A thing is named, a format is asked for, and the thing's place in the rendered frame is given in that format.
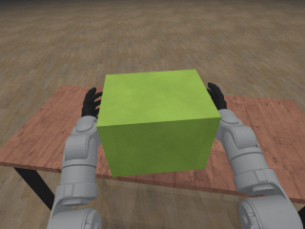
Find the robot right forearm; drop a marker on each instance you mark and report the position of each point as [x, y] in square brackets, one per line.
[252, 174]

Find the left robot upper arm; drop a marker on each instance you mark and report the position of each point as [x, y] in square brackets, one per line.
[84, 218]

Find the table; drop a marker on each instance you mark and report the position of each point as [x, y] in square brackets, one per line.
[278, 125]

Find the right robot upper arm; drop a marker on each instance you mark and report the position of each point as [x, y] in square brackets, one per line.
[268, 212]

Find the carton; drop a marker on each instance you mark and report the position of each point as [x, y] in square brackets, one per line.
[156, 122]

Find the robot right hand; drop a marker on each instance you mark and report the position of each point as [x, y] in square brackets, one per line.
[217, 96]

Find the robot left forearm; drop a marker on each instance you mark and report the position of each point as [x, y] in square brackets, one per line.
[77, 182]

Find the robot left hand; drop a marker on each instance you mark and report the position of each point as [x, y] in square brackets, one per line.
[89, 105]

